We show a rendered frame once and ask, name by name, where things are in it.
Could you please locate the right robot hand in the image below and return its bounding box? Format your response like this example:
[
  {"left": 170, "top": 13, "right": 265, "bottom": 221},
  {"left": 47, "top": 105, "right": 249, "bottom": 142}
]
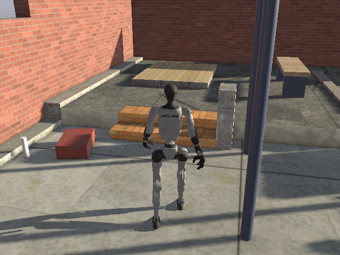
[{"left": 193, "top": 154, "right": 205, "bottom": 169}]

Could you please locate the robot left forearm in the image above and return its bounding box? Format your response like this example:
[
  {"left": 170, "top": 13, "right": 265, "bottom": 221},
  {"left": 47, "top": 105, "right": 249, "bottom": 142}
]
[{"left": 143, "top": 127, "right": 151, "bottom": 143}]

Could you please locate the left robot upper arm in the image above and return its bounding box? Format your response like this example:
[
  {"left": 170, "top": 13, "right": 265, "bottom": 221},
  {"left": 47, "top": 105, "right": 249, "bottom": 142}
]
[{"left": 145, "top": 106, "right": 160, "bottom": 134}]

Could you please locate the robot right forearm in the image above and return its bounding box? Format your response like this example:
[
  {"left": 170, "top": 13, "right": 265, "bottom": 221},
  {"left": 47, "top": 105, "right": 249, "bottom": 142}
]
[{"left": 191, "top": 129, "right": 203, "bottom": 156}]

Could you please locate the left robot thigh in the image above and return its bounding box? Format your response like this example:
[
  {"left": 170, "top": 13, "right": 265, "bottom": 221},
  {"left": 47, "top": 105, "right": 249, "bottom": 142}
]
[{"left": 151, "top": 149, "right": 163, "bottom": 192}]

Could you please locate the robot right foot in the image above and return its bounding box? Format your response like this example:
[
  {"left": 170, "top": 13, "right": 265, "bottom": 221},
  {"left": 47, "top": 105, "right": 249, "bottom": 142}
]
[{"left": 177, "top": 199, "right": 184, "bottom": 210}]

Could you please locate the right robot upper arm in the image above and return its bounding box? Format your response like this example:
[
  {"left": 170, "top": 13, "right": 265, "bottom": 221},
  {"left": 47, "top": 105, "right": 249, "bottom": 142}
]
[{"left": 182, "top": 107, "right": 196, "bottom": 137}]

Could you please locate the left robot hand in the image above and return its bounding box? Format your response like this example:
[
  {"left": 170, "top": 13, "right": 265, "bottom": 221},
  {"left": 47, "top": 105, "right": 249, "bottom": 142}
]
[{"left": 143, "top": 140, "right": 155, "bottom": 149}]

